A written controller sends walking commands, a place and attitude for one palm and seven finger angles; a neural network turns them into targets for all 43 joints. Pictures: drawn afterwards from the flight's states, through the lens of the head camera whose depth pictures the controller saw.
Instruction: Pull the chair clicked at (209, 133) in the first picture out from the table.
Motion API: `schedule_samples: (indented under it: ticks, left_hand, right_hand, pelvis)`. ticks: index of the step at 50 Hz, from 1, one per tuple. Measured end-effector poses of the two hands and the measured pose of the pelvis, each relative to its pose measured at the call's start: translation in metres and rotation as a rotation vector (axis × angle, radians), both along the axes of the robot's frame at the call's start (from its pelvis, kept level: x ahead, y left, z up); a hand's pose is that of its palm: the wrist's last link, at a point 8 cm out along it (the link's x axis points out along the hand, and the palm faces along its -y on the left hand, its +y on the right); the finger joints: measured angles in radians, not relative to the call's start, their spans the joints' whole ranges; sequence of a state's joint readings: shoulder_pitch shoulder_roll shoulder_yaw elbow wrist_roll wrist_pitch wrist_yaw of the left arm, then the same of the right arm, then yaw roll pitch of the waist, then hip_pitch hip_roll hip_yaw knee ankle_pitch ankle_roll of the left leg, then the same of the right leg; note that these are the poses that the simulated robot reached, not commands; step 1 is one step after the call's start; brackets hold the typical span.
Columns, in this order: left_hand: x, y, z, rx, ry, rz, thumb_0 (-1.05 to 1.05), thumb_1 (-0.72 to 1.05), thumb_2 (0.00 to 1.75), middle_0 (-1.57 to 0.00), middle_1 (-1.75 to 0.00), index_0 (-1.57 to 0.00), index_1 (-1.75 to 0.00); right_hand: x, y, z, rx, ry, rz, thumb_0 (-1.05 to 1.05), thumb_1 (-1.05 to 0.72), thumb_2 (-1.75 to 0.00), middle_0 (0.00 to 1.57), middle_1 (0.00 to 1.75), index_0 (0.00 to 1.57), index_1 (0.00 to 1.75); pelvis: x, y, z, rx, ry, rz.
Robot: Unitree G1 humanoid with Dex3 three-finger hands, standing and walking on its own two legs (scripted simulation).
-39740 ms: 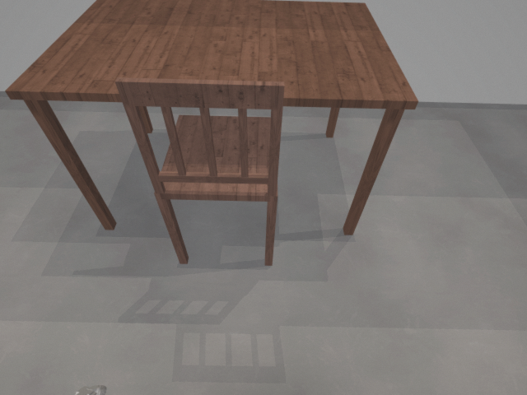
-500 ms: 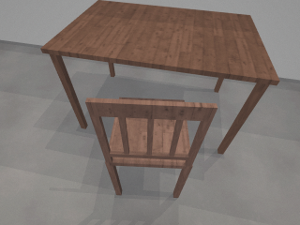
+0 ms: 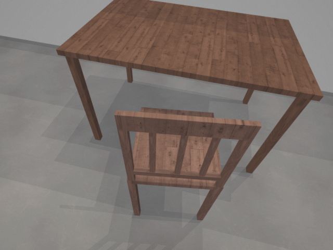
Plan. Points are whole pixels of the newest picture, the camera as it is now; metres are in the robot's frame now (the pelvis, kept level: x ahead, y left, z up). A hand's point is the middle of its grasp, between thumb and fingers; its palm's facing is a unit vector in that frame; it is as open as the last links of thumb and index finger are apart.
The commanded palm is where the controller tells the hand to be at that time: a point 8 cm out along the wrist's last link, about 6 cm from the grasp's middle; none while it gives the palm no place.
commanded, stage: come to a stop and stand still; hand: left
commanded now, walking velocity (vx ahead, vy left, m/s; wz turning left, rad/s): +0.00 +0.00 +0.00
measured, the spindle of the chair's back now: (180, 155) +0.43 -0.02 -0.10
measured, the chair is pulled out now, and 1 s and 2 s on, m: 0.25 0.25 0.25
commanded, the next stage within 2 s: look again from close up in 0.28 s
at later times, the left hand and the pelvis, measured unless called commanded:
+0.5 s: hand out of the picture +0.01 +0.16 -0.18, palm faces +0.01 -0.99 -0.16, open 7.4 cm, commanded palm none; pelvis +0.01 +0.00 +0.00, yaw +0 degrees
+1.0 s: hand out of the picture +0.00 +0.15 -0.18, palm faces +0.01 -0.99 -0.14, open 7.4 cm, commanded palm none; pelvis +0.01 -0.01 +0.00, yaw -1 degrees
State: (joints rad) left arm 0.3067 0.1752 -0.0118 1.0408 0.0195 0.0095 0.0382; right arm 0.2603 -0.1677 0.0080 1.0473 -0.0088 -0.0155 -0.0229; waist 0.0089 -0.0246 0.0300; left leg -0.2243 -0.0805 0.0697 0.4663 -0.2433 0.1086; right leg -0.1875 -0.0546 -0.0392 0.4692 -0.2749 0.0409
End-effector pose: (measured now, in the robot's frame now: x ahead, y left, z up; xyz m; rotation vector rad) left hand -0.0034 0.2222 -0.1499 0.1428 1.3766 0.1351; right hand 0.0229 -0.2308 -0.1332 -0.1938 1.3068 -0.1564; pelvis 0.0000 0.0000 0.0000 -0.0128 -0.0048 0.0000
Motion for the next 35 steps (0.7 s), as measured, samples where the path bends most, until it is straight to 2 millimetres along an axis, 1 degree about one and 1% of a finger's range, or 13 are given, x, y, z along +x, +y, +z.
schedule_samples:
  ticks: [7, 16, 24, 35]
  left_hand:
    - [-0.001, -0.007, -0.004, -0.023, 0.023, 0.007, 0.01, 0.91, 0.9, -0.2, -0.3, -0.2, -0.3]
    - [0.008, -0.009, -0.005, -0.022, 0.016, 0.009, 0.01, 0.91, 0.9, -0.2, -0.3, -0.2, -0.3]
    - [0.014, -0.008, -0.004, -0.017, 0.009, 0.002, 0.01, 0.91, 0.9, -0.2, -0.3, -0.2, -0.3]
    - [0.012, -0.013, -0.003, -0.021, 0.022, 0.001, 0.01, 0.91, 0.9, -0.19, -0.3, -0.2, -0.3]
  right_hand:
    - [0.003, 0.001, 0.001, -0.009, 0.018, -0.006, 0.01, -0.92, -0.9, 0.2, 0.3, 0.2, 0.3]
    - [0.003, 0.002, 0.0, -0.01, 0.029, -0.015, 0.01, -0.93, -0.9, 0.2, 0.3, 0.2, 0.3]
    - [-0.002, 0.001, 0.0, -0.003, 0.047, -0.025, 0.01, -0.93, -0.9, 0.2, 0.3, 0.2, 0.3]
    - [-0.012, 0.003, -0.002, 0.008, 0.071, -0.041, 0.01, -0.92, -0.9, 0.2, 0.3, 0.2, 0.3]
  pelvis:
    - [0.006, 0.001, 0.0, 0.0, -0.004, 0.0]
    - [0.011, -0.001, 0.001, 0.002, -0.011, -0.001]
    - [0.013, -0.003, 0.001, 0.003, -0.01, -0.005]
    - [0.015, -0.006, 0.002, 0.006, -0.013, -0.009]
